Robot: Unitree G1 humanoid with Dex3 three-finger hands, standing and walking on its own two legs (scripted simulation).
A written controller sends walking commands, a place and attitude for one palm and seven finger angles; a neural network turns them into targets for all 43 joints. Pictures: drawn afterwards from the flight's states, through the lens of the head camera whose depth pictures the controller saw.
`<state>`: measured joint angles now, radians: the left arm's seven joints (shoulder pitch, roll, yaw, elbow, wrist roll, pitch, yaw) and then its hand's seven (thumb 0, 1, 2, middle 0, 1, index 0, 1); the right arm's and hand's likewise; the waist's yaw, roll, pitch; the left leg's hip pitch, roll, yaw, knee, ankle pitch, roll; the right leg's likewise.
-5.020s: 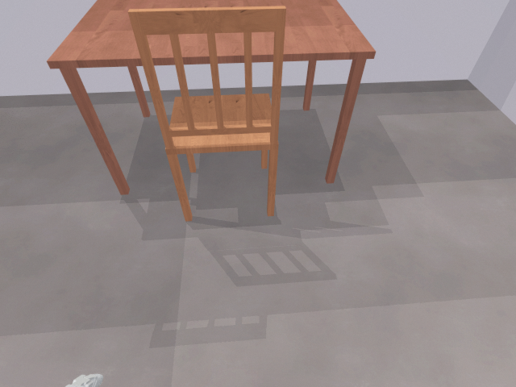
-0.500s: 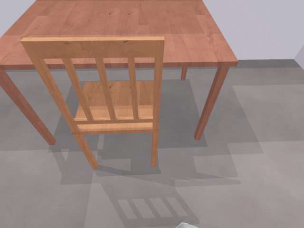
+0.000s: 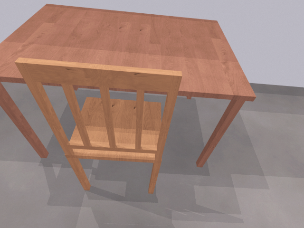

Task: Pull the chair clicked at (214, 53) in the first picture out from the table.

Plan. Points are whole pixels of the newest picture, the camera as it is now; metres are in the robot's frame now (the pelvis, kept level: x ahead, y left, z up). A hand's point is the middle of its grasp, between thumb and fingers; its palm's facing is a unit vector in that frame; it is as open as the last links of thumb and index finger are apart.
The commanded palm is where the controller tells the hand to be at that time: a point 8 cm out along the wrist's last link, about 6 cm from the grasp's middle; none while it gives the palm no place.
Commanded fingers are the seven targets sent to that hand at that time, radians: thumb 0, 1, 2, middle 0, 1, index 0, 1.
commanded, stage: come to a stop and stand still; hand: left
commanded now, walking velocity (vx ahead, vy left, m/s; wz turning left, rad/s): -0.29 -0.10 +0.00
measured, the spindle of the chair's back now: (109, 121) +0.46 +0.19 -0.05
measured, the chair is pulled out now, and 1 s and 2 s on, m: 0.00 0.00 0.00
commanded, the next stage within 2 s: look again from close up in 0.98 s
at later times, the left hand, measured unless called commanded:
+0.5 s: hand out of the picture +0.05 +0.13 -0.15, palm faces +0.05 -0.96 -0.27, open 7.4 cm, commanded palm none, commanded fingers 0.00 0.90 0.90 -0.20 -0.30 -0.20 -0.30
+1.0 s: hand out of the picture -0.05 +0.16 -0.17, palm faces +0.05 -0.98 -0.17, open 7.4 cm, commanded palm none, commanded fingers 0.00 0.90 0.90 -0.20 -0.30 -0.20 -0.30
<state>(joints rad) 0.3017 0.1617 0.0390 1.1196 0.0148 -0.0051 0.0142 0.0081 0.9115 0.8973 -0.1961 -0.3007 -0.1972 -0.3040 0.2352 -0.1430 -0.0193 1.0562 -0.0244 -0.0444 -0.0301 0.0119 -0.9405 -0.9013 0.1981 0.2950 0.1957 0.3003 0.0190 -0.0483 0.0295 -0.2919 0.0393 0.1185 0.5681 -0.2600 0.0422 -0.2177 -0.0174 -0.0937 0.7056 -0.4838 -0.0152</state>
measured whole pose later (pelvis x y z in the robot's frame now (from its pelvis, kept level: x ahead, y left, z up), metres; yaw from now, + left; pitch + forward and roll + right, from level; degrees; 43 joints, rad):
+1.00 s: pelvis -0.03 -0.02 +0.01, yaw +0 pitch +0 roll +1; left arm 0.31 0.17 0.03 1.13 0.02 0.03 0.01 0.01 0.91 0.90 -0.19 -0.30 -0.20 -0.30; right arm 0.34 -0.11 0.01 1.12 -0.02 0.00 -0.04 0.01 -0.92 -0.90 0.20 0.30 0.20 0.30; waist 0.01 -0.05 0.01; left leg -0.11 -0.02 0.02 0.37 -0.26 0.01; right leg -0.28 -0.02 -0.04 0.66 -0.38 0.01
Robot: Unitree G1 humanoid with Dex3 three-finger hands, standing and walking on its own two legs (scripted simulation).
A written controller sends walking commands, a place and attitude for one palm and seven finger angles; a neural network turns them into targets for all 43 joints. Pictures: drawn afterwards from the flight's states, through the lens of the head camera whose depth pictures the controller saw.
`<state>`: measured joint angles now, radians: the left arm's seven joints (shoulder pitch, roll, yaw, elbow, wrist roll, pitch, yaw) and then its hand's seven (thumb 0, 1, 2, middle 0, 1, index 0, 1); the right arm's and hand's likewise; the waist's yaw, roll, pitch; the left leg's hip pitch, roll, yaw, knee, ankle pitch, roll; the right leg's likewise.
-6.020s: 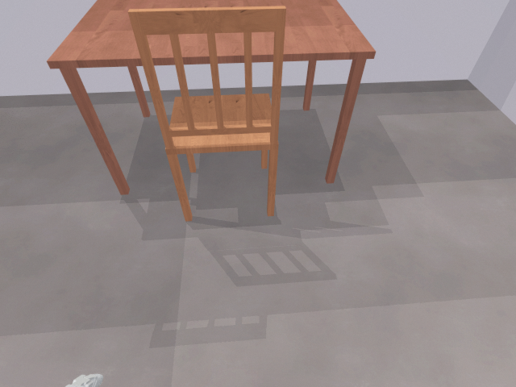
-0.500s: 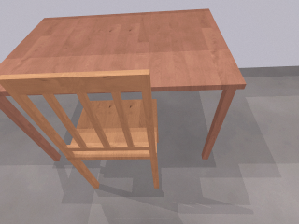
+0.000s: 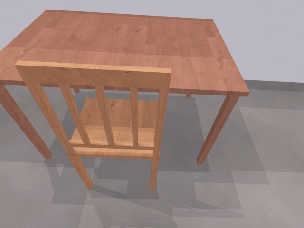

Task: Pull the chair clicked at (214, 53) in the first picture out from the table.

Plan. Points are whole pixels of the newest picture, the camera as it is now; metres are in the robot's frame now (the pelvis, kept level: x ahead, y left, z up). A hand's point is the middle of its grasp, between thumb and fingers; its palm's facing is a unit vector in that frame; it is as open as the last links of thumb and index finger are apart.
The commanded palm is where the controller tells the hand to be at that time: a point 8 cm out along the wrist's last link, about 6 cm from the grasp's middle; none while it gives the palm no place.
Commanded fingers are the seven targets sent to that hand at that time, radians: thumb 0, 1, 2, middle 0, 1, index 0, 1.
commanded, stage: look again from close up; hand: left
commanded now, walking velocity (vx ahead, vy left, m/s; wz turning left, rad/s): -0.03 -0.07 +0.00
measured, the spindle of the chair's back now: (106, 119) +0.49 +0.21 -0.06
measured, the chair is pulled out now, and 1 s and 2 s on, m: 0.00 0.00 0.00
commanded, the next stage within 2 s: none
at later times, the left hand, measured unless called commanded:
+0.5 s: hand out of the picture +0.03 +0.17 -0.18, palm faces +0.06 -0.97 -0.22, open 7.3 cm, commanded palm none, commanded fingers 0.00 0.90 0.90 -0.20 -0.30 -0.20 -0.30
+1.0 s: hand out of the picture -0.02 +0.21 -0.18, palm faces +0.01 -0.98 -0.19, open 7.4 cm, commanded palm none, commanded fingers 0.00 0.90 0.90 -0.20 -0.30 -0.20 -0.30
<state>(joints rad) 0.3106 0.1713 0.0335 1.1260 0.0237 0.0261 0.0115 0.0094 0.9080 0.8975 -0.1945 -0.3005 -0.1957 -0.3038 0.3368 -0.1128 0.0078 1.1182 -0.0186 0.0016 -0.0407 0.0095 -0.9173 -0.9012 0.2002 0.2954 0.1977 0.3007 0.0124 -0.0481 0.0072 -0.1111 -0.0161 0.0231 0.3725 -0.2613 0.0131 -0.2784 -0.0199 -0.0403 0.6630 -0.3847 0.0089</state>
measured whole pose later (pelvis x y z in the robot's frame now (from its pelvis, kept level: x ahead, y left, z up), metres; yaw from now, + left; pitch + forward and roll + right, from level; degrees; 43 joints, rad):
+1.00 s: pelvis -0.02 +0.04 +0.00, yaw -1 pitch -2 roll +0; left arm 0.31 0.16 0.00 1.11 0.02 -0.01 0.04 0.01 0.91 0.90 -0.20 -0.30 -0.20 -0.30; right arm 0.27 -0.15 0.00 1.15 0.00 -0.01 -0.03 0.01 -0.92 -0.90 0.20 0.30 0.20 0.30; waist 0.01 -0.01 0.04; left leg -0.12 -0.03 0.06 0.44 -0.29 0.05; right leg -0.18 -0.03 -0.01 0.45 -0.24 0.03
